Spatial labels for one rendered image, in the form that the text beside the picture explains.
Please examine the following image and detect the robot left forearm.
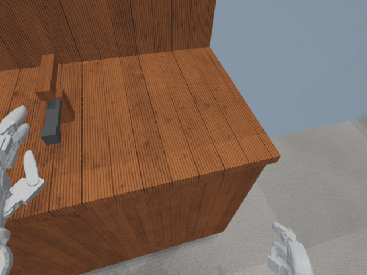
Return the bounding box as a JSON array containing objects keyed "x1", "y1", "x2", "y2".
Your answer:
[{"x1": 0, "y1": 227, "x2": 13, "y2": 275}]

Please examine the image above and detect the tap lever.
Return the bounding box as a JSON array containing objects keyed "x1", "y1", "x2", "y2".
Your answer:
[{"x1": 40, "y1": 99, "x2": 62, "y2": 145}]

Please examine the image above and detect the counter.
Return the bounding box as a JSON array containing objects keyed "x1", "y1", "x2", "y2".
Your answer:
[{"x1": 0, "y1": 0, "x2": 281, "y2": 275}]

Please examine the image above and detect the left robot hand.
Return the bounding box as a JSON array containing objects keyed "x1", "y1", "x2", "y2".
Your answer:
[{"x1": 0, "y1": 105, "x2": 45, "y2": 228}]

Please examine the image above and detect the right robot hand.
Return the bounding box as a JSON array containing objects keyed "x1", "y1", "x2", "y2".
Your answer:
[{"x1": 267, "y1": 222, "x2": 314, "y2": 275}]

